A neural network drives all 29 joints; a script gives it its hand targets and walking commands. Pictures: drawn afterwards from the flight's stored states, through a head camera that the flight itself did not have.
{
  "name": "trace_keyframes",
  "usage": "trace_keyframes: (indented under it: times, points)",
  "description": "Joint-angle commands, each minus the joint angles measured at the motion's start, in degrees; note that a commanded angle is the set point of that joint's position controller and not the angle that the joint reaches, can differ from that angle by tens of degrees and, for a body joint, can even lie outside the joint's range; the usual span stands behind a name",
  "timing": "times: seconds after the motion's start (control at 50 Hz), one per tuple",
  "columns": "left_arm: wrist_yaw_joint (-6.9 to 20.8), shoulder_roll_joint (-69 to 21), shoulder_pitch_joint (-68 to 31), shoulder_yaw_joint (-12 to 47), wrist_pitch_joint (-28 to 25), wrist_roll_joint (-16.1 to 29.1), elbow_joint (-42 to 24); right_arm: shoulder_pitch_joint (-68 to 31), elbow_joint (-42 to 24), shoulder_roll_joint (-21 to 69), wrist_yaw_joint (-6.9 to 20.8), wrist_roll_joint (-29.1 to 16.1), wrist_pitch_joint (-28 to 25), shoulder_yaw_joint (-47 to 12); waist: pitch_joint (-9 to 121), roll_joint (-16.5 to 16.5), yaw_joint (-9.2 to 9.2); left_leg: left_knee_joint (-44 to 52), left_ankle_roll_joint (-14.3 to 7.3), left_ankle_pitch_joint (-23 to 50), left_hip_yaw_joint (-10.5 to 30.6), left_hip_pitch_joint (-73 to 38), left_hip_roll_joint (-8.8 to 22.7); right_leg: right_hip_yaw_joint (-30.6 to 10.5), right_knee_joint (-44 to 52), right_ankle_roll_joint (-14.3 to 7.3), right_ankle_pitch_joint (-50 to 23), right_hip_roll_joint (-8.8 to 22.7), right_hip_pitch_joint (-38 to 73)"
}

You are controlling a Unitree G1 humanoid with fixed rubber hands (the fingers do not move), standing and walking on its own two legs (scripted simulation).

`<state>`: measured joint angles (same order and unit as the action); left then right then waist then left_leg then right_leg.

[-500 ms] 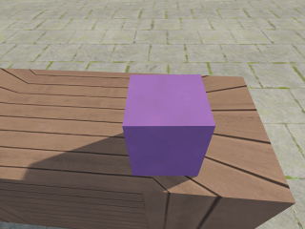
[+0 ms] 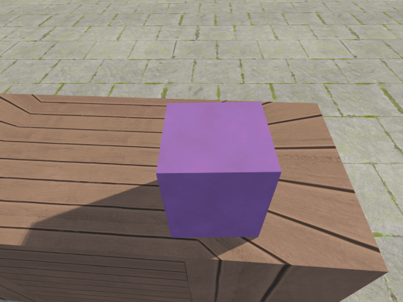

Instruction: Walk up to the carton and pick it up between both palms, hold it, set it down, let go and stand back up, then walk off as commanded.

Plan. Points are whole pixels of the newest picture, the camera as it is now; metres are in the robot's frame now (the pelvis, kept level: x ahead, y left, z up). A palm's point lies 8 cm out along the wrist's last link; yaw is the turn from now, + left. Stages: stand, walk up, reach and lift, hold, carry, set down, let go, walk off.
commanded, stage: stand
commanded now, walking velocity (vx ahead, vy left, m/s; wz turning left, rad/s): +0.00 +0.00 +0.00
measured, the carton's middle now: (214, 172) +0.41 +0.00 +0.03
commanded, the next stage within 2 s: walk off in 0.18 s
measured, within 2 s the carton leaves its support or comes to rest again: neither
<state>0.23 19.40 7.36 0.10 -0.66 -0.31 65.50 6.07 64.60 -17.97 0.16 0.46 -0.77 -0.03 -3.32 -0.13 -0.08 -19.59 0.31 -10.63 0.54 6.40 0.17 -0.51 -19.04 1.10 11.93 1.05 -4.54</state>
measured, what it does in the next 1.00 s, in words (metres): walks backwards: left foot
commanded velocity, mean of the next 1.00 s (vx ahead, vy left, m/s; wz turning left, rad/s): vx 0.00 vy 0.00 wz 0.00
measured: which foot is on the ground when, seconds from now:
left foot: down 0.00-0.62, up 0.64-0.90, down 0.92-1.00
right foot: down 0.00-0.92, up 0.94-1.00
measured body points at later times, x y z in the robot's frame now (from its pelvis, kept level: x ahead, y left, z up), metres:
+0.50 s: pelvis -0.02 -0.01 -0.01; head +0.03 -0.01 +0.43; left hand +0.08 +0.30 -0.14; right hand +0.08 -0.30 -0.15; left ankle +0.00 +0.12 -0.75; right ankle -0.01 -0.13 -0.74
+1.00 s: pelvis -0.13 +0.00 -0.06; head -0.05 +0.03 +0.38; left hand -0.04 +0.32 -0.20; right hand -0.02 -0.30 -0.17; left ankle -0.14 +0.10 -0.75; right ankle -0.06 -0.14 -0.71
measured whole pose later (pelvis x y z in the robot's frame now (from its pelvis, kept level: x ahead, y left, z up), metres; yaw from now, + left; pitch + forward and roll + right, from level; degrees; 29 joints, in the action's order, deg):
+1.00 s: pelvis -0.13 +0.00 -0.06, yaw +2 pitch -4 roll +0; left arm -1.8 22.8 7.3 -3.8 3.9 0.2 48.3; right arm 8.3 46.9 -19.0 -0.7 1.6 3.2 3.3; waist -14.3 3.1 1.0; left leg -53.9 -1.9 -30.0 3.1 20.2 -3.3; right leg -6.9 -65.5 -1.1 30.1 -5.0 -32.8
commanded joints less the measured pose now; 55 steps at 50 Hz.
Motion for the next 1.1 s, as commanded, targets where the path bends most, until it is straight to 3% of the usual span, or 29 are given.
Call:
trace_keyframes:
  times: [0.0, 0.08, 0.1, 0.26, 0.34, 0.36, 0.38, 0.44, 0.5, 0.54, 0.56, 0.58, 0.6, 0.62, 0.64, 0.68, 0.7, 0.8, 0.86, 0.88, 0.9, 0.92, 0.94, 0.96, 0.98, 1.0, 1.02, 1.04, 1.08]
  points:
    - [-0.7, 13.3, -2.3, -2.5, -1.5, 0.5, -3.7, -1.9, -3.3, -15.4, -0.8, -0.1, -1.1, 2.6, 5.0, -0.7, -0.26, 3.1, -1.5, 13.5, 4.8, -2.6, 7.0, -4.2, 2.6, -2.2, -11.7, 7.0, -0.9]
    - [-1.0, 13.3, -1.1, -2.7, -1.4, 0.0, -4.1, -1.8, -2.9, -13.7, -1.1, -0.2, -1.2, 2.2, 3.8, 1.8, 0.75, 3.3, -1.9, 14.5, 5.7, -2.8, 8.0, -4.1, 3.0, -2.7, -11.3, 6.7, -1.2]
    - [-0.9, 12.8, 0.0, -2.3, -1.5, 0.1, -3.4, -2.8, -3.6, -15.2, -1.1, -0.1, -1.4, 2.8, 3.5, -1.2, 0.45, 3.0, -1.9, 13.7, 5.1, -3.0, 7.3, -4.5, 3.0, -2.6, -12.2, 6.6, -1.0]
    - [-1.1, 13.5, -2.7, -2.3, -0.7, 0.0, -4.1, -2.7, -2.7, -13.1, -1.3, -0.6, -1.2, 1.9, 3.3, 0.9, 0.90, 3.5, -1.5, 14.2, 5.0, -2.2, 7.1, -5.6, 2.4, -3.2, -12.5, 7.0, -0.9]
    - [-0.8, 11.9, -2.2, -1.9, -0.9, 0.1, -4.3, -2.1, -2.4, -14.2, -1.2, 0.1, -1.4, 2.1, 3.5, -2.6, 1.08, 4.1, -1.3, 10.6, 4.6, -0.8, 6.9, -5.2, 3.3, -2.6, -9.4, 6.5, 0.2]
    - [-1.0, 15.9, -2.3, -5.5, 0.7, -0.5, -8.2, -0.4, -5.0, -17.7, -0.9, -0.7, 0.1, 5.3, -1.9, -0.5, -2.12, -3.5, -3.2, 29.1, 3.5, 3.5, 6.7, -2.9, -6.9, -5.0, -26.1, 5.9, -6.5]
    - [-1.4, 14.5, -1.6, -5.4, 1.1, 0.1, -9.8, 0.5, -6.1, -16.8, -1.1, -0.6, 0.6, 5.4, 0.4, -3.5, -2.13, -4.3, -4.7, 37.2, 3.9, 1.7, 7.6, -2.1, -10.1, -5.3, -27.5, 5.5, -7.4]
    - [-1.3, 13.4, 0.8, -6.1, 2.2, -0.3, -14.1, 2.5, -13.3, -18.1, -1.4, -0.4, 1.2, 6.5, 8.6, -2.4, -1.50, -8.2, -8.8, 38.9, 6.3, 1.2, 10.4, 0.0, -18.3, -5.6, -18.8, 1.7, -5.7]
    - [-1.1, 13.9, 3.0, -7.1, 3.0, -0.3, -14.6, -0.9, -16.4, -19.0, -1.6, 0.4, 2.3, 6.7, 6.8, -8.4, 0.38, -10.4, -12.6, 33.4, 10.1, 6.5, 13.2, 0.8, -26.6, -5.2, -7.8, 0.6, -9.4]
    - [-0.4, 14.4, 5.7, -7.8, 3.7, -0.7, -16.9, -2.0, -20.5, -19.7, -2.0, 0.8, 2.7, 6.9, 7.5, -9.3, 1.61, -11.3, -14.2, 23.1, 14.9, 11.4, 14.8, 0.9, -31.0, -5.9, 6.2, -1.2, -7.7]
    - [-0.6, 14.2, 6.5, -8.2, 3.9, -0.7, -16.8, -3.7, -22.0, -19.2, -2.1, 0.9, 3.3, 6.6, 5.7, -9.0, 2.62, -13.5, -15.0, 20.1, 16.8, 15.4, 14.6, -0.5, -29.0, -5.8, 9.1, -0.7, -7.8]
    - [-0.6, 15.3, 7.7, -8.4, 3.7, -1.1, -17.3, -6.4, -23.2, -17.8, -2.0, 0.7, 3.4, 6.1, 5.4, -4.4, 4.54, -21.0, -11.4, 12.8, 13.7, 18.5, 10.2, -5.4, -21.7, -7.1, 4.5, 2.6, -6.3]
    - [-0.5, 18.5, 8.4, -8.7, 3.3, -1.6, -18.3, -4.1, -24.2, -15.5, -2.4, 0.0, 3.7, 5.9, 7.2, 7.6, 5.01, -35.6, -5.9, 0.3, 4.4, 19.4, -1.7, -16.8, -9.8, -11.9, -6.0, 11.6, -5.9]
    - [-0.9, 22.6, 6.2, -9.5, 2.7, -2.5, -19.5, -4.2, -24.9, -14.3, -2.5, -0.2, 4.4, 5.3, 8.5, 17.0, 5.49, -51.9, -4.1, -26.7, 7.2, 22.5, -9.8, -33.1, -1.3, -16.8, -15.5, 22.6, -10.4]
    - [-1.5, 22.8, 0.4, -9.4, 2.5, -1.9, -21.7, 0.2, -22.7, -14.9, -3.1, 0.0, 4.8, 5.8, 7.7, 15.1, 3.37, -59.2, -2.9, -27.1, 13.3, 21.7, -9.7, -34.1, -1.1, -18.1, -13.6, 23.5, -12.8]
    - [-2.5, 19.2, -4.1, -8.2, 2.6, -1.2, -22.0, 3.4, -20.1, -17.0, -3.0, 0.0, 4.9, 7.0, 3.8, 7.8, 0.05, -60.9, -1.3, -22.7, 13.4, 23.3, -6.8, -23.5, -4.8, -15.4, -8.7, 16.7, -14.6]
    - [-2.5, 18.8, -4.8, -8.5, 2.7, -1.4, -22.9, 5.2, -20.0, -18.1, -2.7, 0.0, 4.9, 7.5, 3.8, 9.9, -0.38, -61.4, -1.0, -22.0, 10.9, 23.4, -5.8, -21.4, -6.5, -15.5, -10.2, 16.6, -14.2]
    - [-2.7, 18.3, 3.2, -8.7, 2.0, -1.3, -23.0, 1.8, -22.3, -15.8, -1.6, 0.0, 4.3, 6.9, 6.5, 8.7, 4.01, -47.4, -1.1, -27.9, 8.7, 25.9, -2.6, -23.1, -12.6, -16.6, -20.8, 18.8, -4.3]
    - [-2.5, 18.7, 2.7, -8.5, 2.5, -0.6, -23.8, 4.6, -20.8, -15.4, -1.3, 0.3, 4.2, 7.9, 9.9, 10.7, 1.94, -31.0, -1.3, -23.9, 3.6, 13.5, -1.4, -21.6, -13.2, -14.6, -22.0, 15.6, -8.6]
    - [-2.3, 17.6, 1.8, -8.3, 2.5, -0.3, -24.5, 10.4, -21.0, -15.1, -1.3, 1.1, 4.0, 8.4, 11.4, 8.2, -0.99, -26.0, -2.5, -17.2, 2.1, 7.7, -1.7, -18.0, -15.6, -12.5, -19.3, 13.9, -11.4]
    - [-2.5, 16.8, 2.7, -7.6, 2.6, 0.2, -24.3, 10.3, -20.8, -15.7, -1.4, 1.3, 3.5, 8.3, 11.1, 3.9, -2.77, -12.5, -4.6, -12.9, 7.2, 2.8, 0.6, -14.4, -25.6, -8.4, -11.3, 8.8, -16.7]
    - [-2.5, 14.5, -1.7, -7.0, 2.6, 0.6, -26.1, 10.1, -21.0, -24.2, -1.6, 2.2, 3.1, 9.9, 6.8, -16.7, -4.66, -6.0, -10.7, 9.6, 33.0, 3.4, 16.4, -2.6, -42.1, -1.9, 13.8, -6.8, -31.5]
    - [-3.4, 14.9, -5.7, -7.6, 2.7, 0.4, -24.9, 7.0, -22.8, -24.0, -2.1, 1.4, 2.6, 9.7, 3.6, -11.3, -4.75, -4.3, -12.5, 15.8, 37.9, 10.9, 19.3, -8.6, -53.0, -3.2, 26.2, -8.8, -29.0]
    - [-3.1, 16.5, -4.0, -7.7, 2.7, 0.8, -25.3, 3.1, -24.1, -23.4, -2.5, 1.6, 2.0, 9.1, 3.4, -9.4, -3.05, -6.2, -15.9, 13.9, 34.4, 11.5, 20.0, -11.6, -59.3, -3.1, 24.0, -10.0, -29.4]
    - [-3.3, 16.9, -3.0, -8.1, 2.3, 0.8, -23.7, -1.1, -24.0, -21.3, -2.7, 1.3, 1.6, 8.6, 1.5, -8.1, -0.93, -8.2, -16.6, 14.7, 30.9, 11.7, 17.5, -11.2, -62.9, -2.6, 22.5, -10.0, -29.9]
    - [-3.3, 17.2, 0.1, -7.9, 2.0, 0.9, -23.5, -2.6, -24.8, -20.0, -2.8, 1.4, 1.1, 7.9, -0.9, -11.6, -0.02, -9.9, -16.5, 18.7, 26.4, 11.5, 17.6, -10.4, -63.1, -2.4, 21.7, -8.6, -30.2]
    - [-2.9, 17.2, 2.6, -8.3, 1.9, 0.5, -22.0, -2.5, -24.7, -17.3, -3.1, 1.0, 1.1, 7.3, -0.8, -9.4, 0.13, -11.2, -14.6, 17.7, 24.7, 5.8, 15.8, -11.4, -63.7, -1.9, 19.7, -8.1, -31.7]
    - [-2.7, 17.1, 2.8, -7.9, 1.7, 0.2, -22.8, -2.7, -24.8, -16.8, -3.0, 0.6, 1.1, 7.0, -2.1, -11.1, -0.17, -11.3, -16.1, 20.5, 24.1, 4.5, 16.3, -10.3, -62.9, -1.3, 20.7, -7.8, -32.2]
    - [-2.3, 17.0, 3.4, -7.6, 2.0, 0.6, -23.1, 1.7, -25.0, -17.9, -3.3, 0.7, 0.9, 7.4, 2.1, -12.8, -2.23, -13.2, -14.8, 21.7, 23.2, -1.5, 16.0, -10.8, -56.5, -1.4, 20.2, -6.5, -31.7]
